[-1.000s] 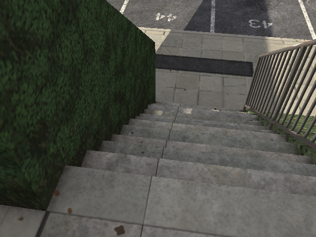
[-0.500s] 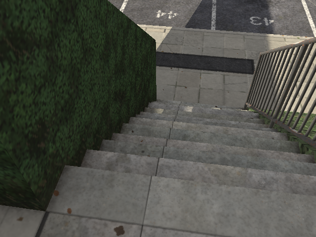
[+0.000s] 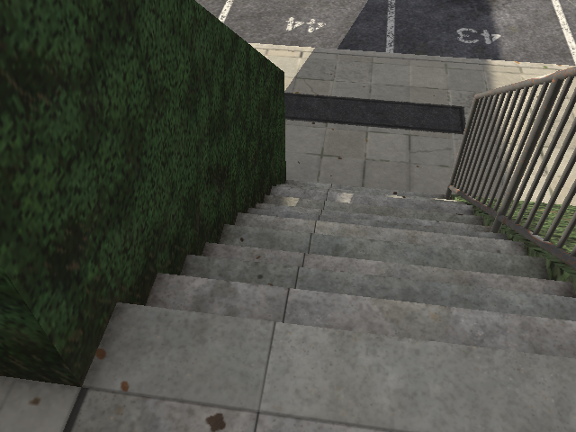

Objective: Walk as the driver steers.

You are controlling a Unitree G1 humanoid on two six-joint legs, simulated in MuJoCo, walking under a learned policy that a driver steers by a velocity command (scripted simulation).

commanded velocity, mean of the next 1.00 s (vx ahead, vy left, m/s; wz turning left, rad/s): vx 0.39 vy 0.00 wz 0.00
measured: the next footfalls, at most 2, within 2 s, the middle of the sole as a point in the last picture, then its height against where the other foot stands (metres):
left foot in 0.34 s outside the picture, level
right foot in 0.84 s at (321, 429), level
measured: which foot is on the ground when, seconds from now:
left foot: down 0.00-0.06, up 0.08-0.32, down 0.34-0.86, up 0.88-1.00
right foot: down 0.00-0.34, up 0.36-0.82, down 0.84-1.00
